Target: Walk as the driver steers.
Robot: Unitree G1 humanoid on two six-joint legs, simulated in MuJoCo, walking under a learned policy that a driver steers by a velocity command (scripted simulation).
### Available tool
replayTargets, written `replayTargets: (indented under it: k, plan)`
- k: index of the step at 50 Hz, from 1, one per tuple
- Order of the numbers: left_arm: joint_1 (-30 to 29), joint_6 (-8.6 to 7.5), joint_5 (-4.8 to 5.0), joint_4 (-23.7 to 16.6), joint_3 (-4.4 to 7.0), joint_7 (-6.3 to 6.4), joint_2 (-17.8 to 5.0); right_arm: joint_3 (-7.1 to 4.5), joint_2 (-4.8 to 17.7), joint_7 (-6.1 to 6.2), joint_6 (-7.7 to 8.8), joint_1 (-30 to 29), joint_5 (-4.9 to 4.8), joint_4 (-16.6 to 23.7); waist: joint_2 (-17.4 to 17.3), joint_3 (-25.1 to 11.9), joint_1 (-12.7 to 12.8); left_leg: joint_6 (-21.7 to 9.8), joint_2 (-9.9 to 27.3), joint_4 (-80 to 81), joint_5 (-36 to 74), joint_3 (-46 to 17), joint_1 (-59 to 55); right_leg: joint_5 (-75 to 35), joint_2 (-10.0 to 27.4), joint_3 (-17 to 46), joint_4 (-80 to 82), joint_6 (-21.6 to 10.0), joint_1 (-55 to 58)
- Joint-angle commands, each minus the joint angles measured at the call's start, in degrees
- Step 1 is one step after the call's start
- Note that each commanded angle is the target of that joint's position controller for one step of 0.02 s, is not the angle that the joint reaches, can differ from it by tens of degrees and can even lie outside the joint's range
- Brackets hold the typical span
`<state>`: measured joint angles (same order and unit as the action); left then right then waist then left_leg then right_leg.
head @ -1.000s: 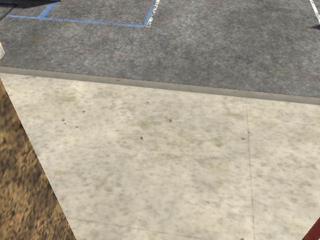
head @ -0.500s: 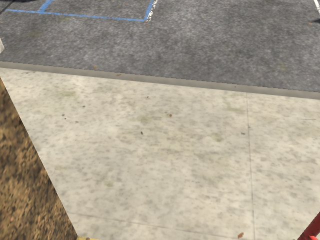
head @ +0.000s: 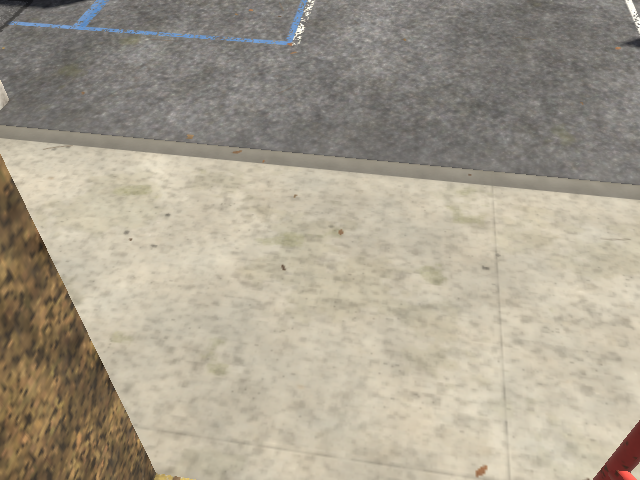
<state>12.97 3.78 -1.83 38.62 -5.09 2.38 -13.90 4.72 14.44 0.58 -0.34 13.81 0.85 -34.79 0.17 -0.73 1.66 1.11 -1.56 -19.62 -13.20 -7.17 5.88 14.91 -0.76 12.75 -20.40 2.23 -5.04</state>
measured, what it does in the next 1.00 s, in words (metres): stands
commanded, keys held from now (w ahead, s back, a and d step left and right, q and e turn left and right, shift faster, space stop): w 0.74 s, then no key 0.26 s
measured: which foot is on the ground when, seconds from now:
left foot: down 0.00-1.00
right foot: down 0.00-1.00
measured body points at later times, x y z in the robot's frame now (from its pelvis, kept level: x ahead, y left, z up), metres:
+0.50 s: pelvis -0.01 +0.00 +0.00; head -0.01 +0.00 +0.45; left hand +0.13 +0.23 -0.10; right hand +0.15 -0.22 -0.09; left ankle -0.03 +0.14 -0.75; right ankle -0.04 -0.16 -0.75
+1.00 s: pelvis +0.01 +0.00 +0.00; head +0.00 +0.00 +0.45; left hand +0.07 +0.25 -0.13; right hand +0.10 -0.25 -0.12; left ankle -0.03 +0.14 -0.75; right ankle -0.04 -0.16 -0.75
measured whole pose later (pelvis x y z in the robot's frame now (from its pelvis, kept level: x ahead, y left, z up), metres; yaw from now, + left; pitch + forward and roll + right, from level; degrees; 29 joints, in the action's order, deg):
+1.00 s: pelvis +0.01 +0.00 +0.00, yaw +0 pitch -1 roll +1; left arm 18.6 3.8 0.2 44.9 -2.9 2.7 -14.1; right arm 2.5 14.5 0.7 -0.6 19.6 -0.8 -40.4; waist 0.3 -1.5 1.4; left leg 1.0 -1.4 -16.5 -12.3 -7.2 3.7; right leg 14.4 -0.4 13.1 -18.0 2.0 -3.2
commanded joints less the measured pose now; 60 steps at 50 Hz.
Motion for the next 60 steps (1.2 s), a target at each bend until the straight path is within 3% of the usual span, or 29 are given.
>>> replayTargets:
  k: [1, 18, 27, 31, 33, 37, 40, 44, 48, 50, 60]
  plan:
    - [-2.1, -0.83, -0.15, -4.5, 1.35, 0.08, -5.4, -1.48, 5.2, 0.04, 0.97, -2.3, 0.06, 5.1, 0.3, -1.6, 0.0, 0.2, 1.8, 2.2, 13.3, -1.6, 1.4, -14.9, 0.8, 1.4, 1.4, -0.2, 0.9]
    - [-2.6, -0.97, -0.14, -4.9, 1.23, -0.19, -5.4, -1.37, 4.9, 0.00, 1.00, -2.1, -0.17, 6.0, 0.2, -0.5, 0.0, 0.2, 2.0, 3.1, 11.6, -1.7, 2.5, -13.2, 1.1, 1.9, 1.9, -0.2, -0.2]
    - [-2.4, -0.79, -0.21, -5.5, 1.17, -0.32, -5.6, -1.32, 5.1, -0.27, 1.30, -1.9, 0.09, 6.2, 0.5, -1.7, 0.1, 0.1, 2.1, 3.0, 12.0, -1.6, 2.5, -13.7, 1.2, 2.1, 1.6, -0.1, 0.5]
    - [-3.4, -0.83, -0.48, -6.4, 0.84, -0.53, -4.9, -1.30, 5.2, -0.28, 0.61, -2.7, 0.45, 7.1, 0.4, -1.3, -0.1, 0.4, 1.7, 2.9, 9.7, -1.4, 2.7, -11.9, 0.2, 1.3, 1.9, -0.3, -0.2]
    - [-2.7, -0.87, -0.26, -6.1, 0.98, -0.48, -5.5, -1.18, 5.0, -0.27, 0.98, -2.2, 0.25, 6.9, -1.0, -1.4, -0.1, 0.1, 2.1, 2.9, 11.7, -1.5, 3.0, -13.8, 1.3, 2.3, 1.7, -0.1, 0.2]
    - [-2.3, -0.84, -0.20, -5.8, 1.17, -0.34, -6.0, -1.29, 5.4, -0.31, 1.38, -1.8, 0.00, 6.5, 0.1, -2.2, 0.0, 0.0, 2.4, 2.9, 13.4, -1.8, 2.1, -15.3, 1.4, 2.3, 1.5, -0.1, 1.0]
    - [1.6, -0.83, 0.63, -2.8, 1.78, -0.54, -6.2, -1.99, 6.0, -0.33, 1.01, 2.2, -0.98, 3.5, 0.3, -1.4, 0.0, -0.9, 2.7, 4.4, 11.3, -2.3, 0.9, -13.1, 1.5, 2.4, 2.9, -0.8, 1.4]
    - [4.3, -0.67, 1.60, 0.7, 2.87, -0.21, -6.3, -3.11, 6.1, -0.08, 0.47, 4.5, -1.50, 0.5, 0.0, 1.5, -0.1, -1.5, 2.5, 5.4, 11.7, -2.2, 0.7, -12.6, 1.3, 1.8, 3.8, -1.2, 0.8]
    - [6.2, -0.53, 2.03, 3.4, 3.56, 0.36, -5.4, -3.81, 5.4, 0.20, 0.45, 6.2, -1.74, -2.1, 0.5, 1.9, -0.2, -1.7, 2.3, 5.2, 14.3, -1.7, 0.2, -15.8, 1.1, 1.3, 3.6, -1.2, 1.2]
    - [7.3, -0.52, 2.47, 4.8, 3.94, 0.92, -5.2, -3.96, 5.1, 0.40, 0.62, 6.7, -2.00, -3.3, 0.6, 0.0, -0.4, -1.2, 2.8, 4.6, 18.9, -1.5, -1.2, -20.6, 1.5, 1.1, 3.4, -0.7, 2.9]
    - [14.1, -0.25, 3.06, 12.4, 4.83, 1.56, -3.8, -4.96, 4.3, 1.31, -0.38, 12.5, -2.20, -11.5, 0.2, 3.4, -0.9, -1.4, 2.4, 5.5, 18.3, -0.4, -0.8, -19.1, 1.0, 0.2, 5.5, -0.3, 1.3]
Keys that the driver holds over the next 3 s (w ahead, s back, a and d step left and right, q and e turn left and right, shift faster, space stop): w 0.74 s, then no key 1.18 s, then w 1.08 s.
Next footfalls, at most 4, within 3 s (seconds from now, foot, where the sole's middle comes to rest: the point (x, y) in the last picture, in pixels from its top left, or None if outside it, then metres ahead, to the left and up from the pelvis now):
none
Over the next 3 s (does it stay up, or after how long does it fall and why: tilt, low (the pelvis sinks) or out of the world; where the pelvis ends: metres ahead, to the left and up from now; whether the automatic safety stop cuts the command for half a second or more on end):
stays up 0.15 0.01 -0.12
